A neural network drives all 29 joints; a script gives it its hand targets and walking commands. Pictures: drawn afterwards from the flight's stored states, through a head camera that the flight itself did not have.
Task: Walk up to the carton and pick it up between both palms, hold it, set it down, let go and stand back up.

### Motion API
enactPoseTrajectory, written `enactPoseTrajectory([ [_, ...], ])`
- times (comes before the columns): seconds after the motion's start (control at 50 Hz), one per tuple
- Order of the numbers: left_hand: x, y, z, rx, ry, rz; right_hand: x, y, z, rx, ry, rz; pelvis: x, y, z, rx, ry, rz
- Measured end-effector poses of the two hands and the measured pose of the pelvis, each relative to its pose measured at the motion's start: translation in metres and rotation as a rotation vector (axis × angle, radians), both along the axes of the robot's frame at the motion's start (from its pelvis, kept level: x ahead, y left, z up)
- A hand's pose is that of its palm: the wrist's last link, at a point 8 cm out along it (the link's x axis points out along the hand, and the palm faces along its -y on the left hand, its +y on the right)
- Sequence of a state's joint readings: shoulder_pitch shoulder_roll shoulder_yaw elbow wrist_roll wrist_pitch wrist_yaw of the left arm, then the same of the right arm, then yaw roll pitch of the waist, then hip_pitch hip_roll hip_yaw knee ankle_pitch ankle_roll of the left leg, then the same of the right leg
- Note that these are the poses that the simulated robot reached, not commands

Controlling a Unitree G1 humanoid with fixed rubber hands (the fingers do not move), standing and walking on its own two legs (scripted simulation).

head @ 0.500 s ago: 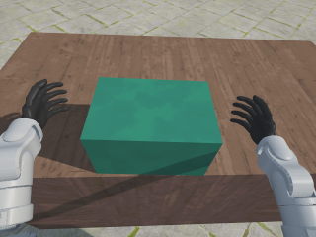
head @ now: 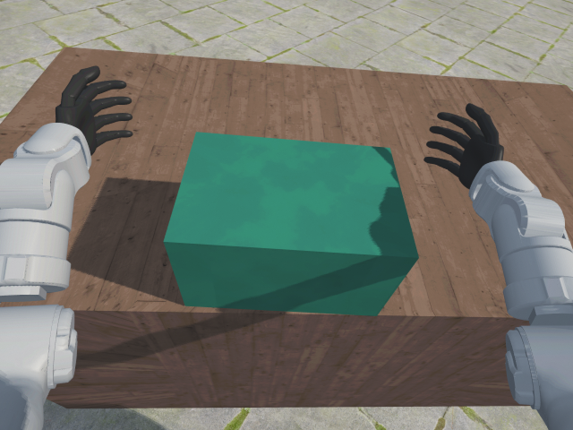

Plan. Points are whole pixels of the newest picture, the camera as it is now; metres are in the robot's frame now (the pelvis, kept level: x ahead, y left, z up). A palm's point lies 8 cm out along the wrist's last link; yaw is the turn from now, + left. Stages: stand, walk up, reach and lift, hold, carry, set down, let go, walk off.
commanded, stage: reach and lift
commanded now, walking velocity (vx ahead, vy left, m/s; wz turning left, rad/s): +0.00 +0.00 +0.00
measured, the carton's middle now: (288, 226) +0.39 +0.00 +0.05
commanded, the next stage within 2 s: none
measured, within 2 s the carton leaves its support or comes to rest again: neither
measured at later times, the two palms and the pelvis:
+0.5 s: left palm (108, 195) +0.40 +0.25 +0.09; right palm (428, 211) +0.40 -0.22 +0.08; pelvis +0.00 +0.00 +0.00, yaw +1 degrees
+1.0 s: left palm (128, 190) +0.41 +0.23 +0.10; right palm (420, 203) +0.41 -0.20 +0.10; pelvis +0.00 -0.01 +0.00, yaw +0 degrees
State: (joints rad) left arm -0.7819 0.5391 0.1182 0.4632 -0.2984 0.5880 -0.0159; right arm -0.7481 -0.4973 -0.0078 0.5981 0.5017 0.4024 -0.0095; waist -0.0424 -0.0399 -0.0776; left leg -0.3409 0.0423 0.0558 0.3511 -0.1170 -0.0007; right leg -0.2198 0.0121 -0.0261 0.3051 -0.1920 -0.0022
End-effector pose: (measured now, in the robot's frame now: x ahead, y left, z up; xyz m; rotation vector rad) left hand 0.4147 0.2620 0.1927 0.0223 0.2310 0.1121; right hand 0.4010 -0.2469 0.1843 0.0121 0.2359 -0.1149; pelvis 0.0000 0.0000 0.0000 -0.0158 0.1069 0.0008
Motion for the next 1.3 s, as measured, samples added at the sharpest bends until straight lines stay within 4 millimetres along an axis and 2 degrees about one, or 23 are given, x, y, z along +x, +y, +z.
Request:
enactPoseTrajectory([
  [0.08,0.007,-0.001,0.0,0.01,0.01,-0.003,0.008,-0.001,0.0,-0.002,0.013,-0.005,0.002,0.0,0.0,-0.001,-0.001,0.003],
  [0.14,0.008,-0.002,-0.01,0.016,0.033,-0.008,0.009,-0.001,-0.008,-0.006,0.036,-0.005,0.004,0.0,0.0,-0.001,-0.012,0.004],
  [0.32,-0.014,-0.005,-0.077,0.015,0.084,-0.022,-0.011,0.008,-0.068,-0.013,0.057,-0.003,0.009,-0.002,0.0,0.003,-0.039,0.008],
  [0.42,-0.021,-0.006,-0.097,0.021,0.068,-0.008,-0.011,0.019,-0.091,-0.007,0.036,-0.006,0.006,-0.004,-0.002,-0.001,-0.012,0.014],
  [0.52,-0.011,-0.011,-0.098,0.037,0.044,-0.012,0.003,0.029,-0.1,-0.004,0.025,0.004,0.001,-0.004,-0.004,-0.006,0.039,0.019],
  [0.62,-0.002,-0.016,-0.088,0.043,0.0,-0.026,0.012,0.033,-0.096,-0.007,-0.008,0.007,0.003,-0.004,-0.005,-0.007,0.07,0.017],
  [0.7,0.0,-0.019,-0.083,0.039,-0.002,-0.042,0.008,0.028,-0.091,-0.022,-0.016,-0.008,0.006,-0.005,-0.004,-0.002,0.049,0.013],
  [0.82,-0.005,-0.022,-0.092,0.012,0.03,-0.046,-0.004,0.019,-0.09,-0.039,0.011,-0.028,0.007,-0.007,-0.003,0.004,0.01,0.001],
  [0.88,-0.007,-0.024,-0.094,0.01,0.022,-0.044,-0.005,0.023,-0.088,-0.036,0.007,-0.014,0.005,-0.008,-0.003,0.003,0.01,-0.004],
  [1.0,-0.005,-0.034,-0.097,0.015,0.008,-0.047,0.005,0.045,-0.087,-0.019,0.008,0.019,0.0,-0.008,-0.004,-0.001,0.04,-0.003],
  [1.18,0.001,-0.059,-0.104,0.01,-0.008,-0.069,0.007,0.048,-0.091,-0.009,0.004,-0.023,0.001,-0.006,-0.004,-0.003,0.067,-0.011],
  [1.3,0.001,-0.059,-0.1,0.007,-0.009,-0.054,0.004,0.049,-0.091,-0.017,0.003,-0.029,0.003,-0.005,-0.003,0.003,0.039,-0.021],
])
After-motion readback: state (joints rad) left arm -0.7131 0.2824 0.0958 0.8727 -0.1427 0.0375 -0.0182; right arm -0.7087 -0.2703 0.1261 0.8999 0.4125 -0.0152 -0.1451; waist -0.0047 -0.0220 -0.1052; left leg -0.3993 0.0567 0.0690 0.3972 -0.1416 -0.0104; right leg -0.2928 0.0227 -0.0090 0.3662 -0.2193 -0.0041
